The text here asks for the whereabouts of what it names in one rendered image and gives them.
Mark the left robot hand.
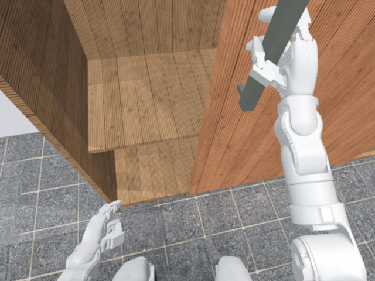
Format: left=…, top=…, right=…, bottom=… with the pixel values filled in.
left=81, top=200, right=125, bottom=253

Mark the handle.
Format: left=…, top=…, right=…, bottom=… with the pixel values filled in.
left=237, top=0, right=309, bottom=112

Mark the robot thigh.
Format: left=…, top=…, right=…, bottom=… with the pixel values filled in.
left=215, top=256, right=253, bottom=281
left=112, top=259, right=155, bottom=281

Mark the robot left forearm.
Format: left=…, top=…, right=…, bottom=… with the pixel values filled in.
left=57, top=241, right=101, bottom=281

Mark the right robot hand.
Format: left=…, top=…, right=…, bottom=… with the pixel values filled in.
left=245, top=6, right=318, bottom=101

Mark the robot right thigh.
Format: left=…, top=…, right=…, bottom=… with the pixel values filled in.
left=215, top=256, right=253, bottom=281

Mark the right robot upper arm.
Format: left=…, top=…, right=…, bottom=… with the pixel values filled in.
left=291, top=233, right=366, bottom=281

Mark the robot left thigh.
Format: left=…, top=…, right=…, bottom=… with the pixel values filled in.
left=112, top=259, right=155, bottom=281

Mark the robot right forearm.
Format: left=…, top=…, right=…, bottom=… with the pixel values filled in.
left=274, top=94, right=367, bottom=281

